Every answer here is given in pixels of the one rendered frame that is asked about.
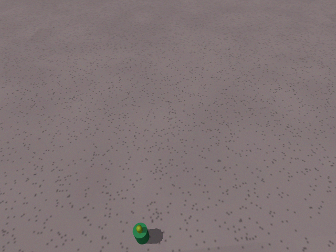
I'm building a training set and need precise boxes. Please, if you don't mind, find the bottle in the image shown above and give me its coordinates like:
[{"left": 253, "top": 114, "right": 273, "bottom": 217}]
[{"left": 133, "top": 223, "right": 150, "bottom": 245}]

